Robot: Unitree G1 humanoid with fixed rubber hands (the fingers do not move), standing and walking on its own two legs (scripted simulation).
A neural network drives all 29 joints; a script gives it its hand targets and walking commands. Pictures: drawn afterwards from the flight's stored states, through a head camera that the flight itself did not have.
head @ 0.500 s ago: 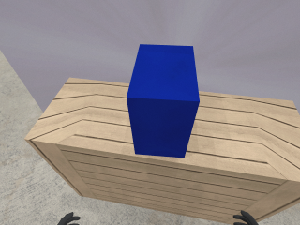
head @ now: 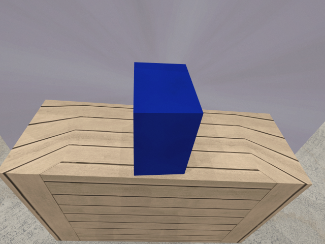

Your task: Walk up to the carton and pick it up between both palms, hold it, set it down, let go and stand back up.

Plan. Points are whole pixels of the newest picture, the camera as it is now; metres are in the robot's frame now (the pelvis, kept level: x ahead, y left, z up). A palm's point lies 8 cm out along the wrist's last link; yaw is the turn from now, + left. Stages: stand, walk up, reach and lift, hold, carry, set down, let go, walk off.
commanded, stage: stand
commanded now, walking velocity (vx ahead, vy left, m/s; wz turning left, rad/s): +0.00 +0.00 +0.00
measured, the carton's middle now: (159, 119) +0.49 +0.02 +0.03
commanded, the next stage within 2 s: none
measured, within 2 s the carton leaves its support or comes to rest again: neither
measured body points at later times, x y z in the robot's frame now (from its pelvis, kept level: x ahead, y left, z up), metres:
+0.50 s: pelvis -0.04 +0.00 +0.00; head -0.05 +0.01 +0.45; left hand -0.04 +0.22 -0.16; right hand -0.06 -0.23 -0.15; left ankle -0.03 +0.05 -0.74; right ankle -0.06 -0.14 -0.74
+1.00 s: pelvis -0.05 +0.00 +0.00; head -0.06 +0.00 +0.45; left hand -0.09 +0.20 -0.16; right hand -0.09 -0.20 -0.16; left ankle -0.03 +0.05 -0.74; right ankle -0.06 -0.14 -0.74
